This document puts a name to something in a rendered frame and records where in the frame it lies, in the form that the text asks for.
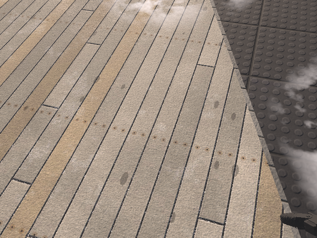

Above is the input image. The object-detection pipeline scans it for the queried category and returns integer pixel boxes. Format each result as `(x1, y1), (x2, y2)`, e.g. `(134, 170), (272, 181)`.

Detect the right robot hand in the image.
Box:
(279, 212), (317, 236)

